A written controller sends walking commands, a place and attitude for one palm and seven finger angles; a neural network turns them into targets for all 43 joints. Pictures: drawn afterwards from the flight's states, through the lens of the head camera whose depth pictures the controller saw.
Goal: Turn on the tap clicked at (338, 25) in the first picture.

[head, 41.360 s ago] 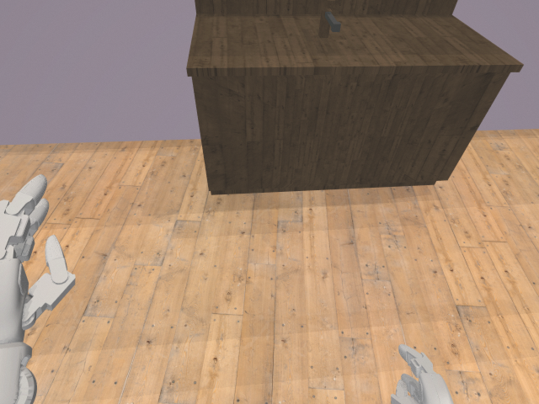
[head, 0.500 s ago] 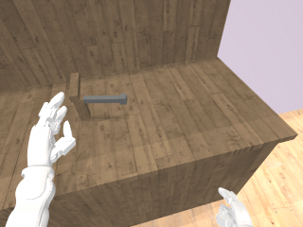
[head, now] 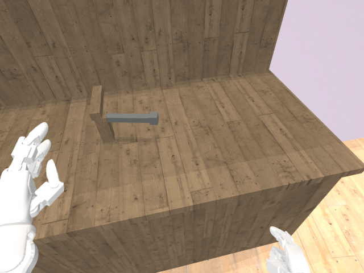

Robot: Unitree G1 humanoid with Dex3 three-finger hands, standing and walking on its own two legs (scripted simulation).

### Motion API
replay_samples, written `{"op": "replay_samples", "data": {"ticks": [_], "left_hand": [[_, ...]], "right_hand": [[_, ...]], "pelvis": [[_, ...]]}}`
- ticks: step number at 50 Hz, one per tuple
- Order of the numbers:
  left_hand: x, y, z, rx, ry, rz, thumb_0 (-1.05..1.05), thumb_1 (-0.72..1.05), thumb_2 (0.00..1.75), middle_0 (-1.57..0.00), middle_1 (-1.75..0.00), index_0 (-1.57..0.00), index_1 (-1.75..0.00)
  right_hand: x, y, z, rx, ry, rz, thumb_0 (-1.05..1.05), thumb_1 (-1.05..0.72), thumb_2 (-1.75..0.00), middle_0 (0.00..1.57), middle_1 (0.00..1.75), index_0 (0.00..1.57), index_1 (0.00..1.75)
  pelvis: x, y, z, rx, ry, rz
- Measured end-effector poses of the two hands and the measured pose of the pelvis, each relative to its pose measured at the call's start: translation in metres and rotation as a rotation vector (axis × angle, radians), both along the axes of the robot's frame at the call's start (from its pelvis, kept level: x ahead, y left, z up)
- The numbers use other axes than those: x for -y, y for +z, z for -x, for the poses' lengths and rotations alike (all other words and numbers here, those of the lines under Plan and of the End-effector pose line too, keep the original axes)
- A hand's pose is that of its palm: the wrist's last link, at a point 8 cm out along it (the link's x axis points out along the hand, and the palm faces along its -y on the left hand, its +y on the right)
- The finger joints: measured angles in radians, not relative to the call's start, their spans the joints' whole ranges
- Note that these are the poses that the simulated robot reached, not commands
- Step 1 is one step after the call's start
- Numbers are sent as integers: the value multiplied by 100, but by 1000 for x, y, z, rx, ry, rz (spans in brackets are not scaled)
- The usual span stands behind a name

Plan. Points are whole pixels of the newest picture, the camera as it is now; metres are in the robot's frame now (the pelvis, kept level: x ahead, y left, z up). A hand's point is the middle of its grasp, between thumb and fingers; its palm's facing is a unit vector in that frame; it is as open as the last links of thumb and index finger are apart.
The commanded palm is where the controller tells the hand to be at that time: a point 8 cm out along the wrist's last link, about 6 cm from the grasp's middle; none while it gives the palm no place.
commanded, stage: draw the hand back beside the body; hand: left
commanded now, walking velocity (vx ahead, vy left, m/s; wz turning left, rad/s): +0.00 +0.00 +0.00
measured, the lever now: (153, 118) +0.51 +0.16 +0.05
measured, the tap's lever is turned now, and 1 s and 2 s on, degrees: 75 75 75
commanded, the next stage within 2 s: step back with the hand held close in 0.06 s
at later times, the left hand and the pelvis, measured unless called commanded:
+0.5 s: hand (62, 200) +0.18 +0.23 +0.15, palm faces +0.29 -0.85 -0.44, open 7.4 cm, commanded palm +0.14 +0.28 +0.17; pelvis -0.03 +0.00 +0.00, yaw -2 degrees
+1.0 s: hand (26, 221) +0.14 +0.26 +0.15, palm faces +0.39 -0.79 -0.47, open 7.5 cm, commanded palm +0.08 +0.30 +0.17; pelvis -0.08 +0.02 -0.02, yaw +0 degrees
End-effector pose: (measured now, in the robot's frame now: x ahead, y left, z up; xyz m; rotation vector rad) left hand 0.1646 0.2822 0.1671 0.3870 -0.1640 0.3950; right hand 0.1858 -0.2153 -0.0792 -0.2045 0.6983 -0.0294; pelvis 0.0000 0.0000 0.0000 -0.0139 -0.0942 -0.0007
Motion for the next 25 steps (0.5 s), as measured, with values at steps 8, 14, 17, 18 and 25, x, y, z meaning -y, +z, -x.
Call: {"op": "replay_samples", "data": {"ticks": [8,14,17,18,25], "left_hand": [[9,0,0,-1,-25,-1,2,89,90,-20,-30,-21,-30],[8,18,2,54,-43,-64,2,89,90,-21,-30,-21,-30],[8,20,3,52,-57,-94,2,89,90,-20,-30,-21,-30],[9,18,3,40,-63,-96,2,89,90,-20,-30,-21,-30],[10,-2,17,-57,-105,-99,2,89,90,-21,-30,-21,-30]], "right_hand": [[4,2,4,17,-14,-9,2,-91,-90,20,30,21,30],[10,4,11,17,-34,-4,2,-91,-90,20,30,21,30],[15,3,18,10,-60,0,2,-91,-90,20,30,21,30],[16,3,21,7,-70,3,2,-91,-90,20,30,21,30],[25,-3,52,-40,-128,35,2,-91,-90,20,30,21,30]], "pelvis": [[5,0,3,3,-6,-1],[7,-1,9,-21,-16,1],[5,-1,14,-46,-24,-3],[4,-1,16,-53,-26,-4],[-2,-4,34,-80,-32,-13]]}}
